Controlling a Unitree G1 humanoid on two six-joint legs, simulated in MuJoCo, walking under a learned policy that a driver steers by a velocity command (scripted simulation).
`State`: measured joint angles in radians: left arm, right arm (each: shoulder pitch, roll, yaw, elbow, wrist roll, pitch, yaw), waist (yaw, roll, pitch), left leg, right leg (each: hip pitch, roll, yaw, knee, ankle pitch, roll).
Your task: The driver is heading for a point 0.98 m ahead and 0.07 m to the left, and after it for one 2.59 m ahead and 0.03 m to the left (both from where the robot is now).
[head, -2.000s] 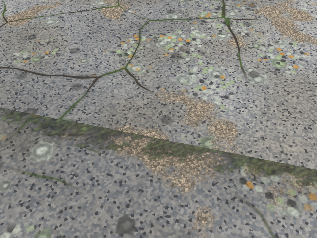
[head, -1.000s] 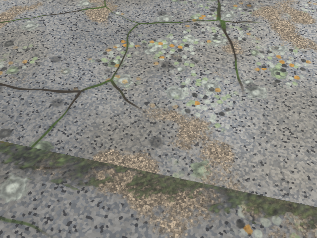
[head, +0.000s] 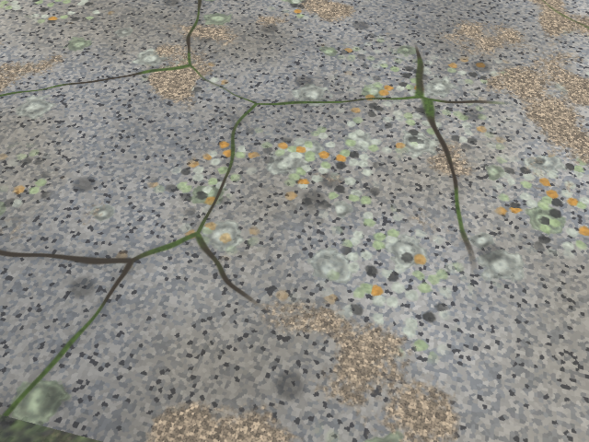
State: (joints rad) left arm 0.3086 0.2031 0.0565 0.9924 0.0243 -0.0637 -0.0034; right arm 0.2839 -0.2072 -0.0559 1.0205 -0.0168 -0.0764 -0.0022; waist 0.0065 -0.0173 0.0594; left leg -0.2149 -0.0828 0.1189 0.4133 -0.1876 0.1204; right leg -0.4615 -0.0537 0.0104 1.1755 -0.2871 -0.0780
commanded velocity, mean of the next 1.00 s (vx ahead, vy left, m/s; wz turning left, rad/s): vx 0.50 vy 0.00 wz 0.00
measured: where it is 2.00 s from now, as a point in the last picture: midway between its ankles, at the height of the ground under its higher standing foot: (272, 279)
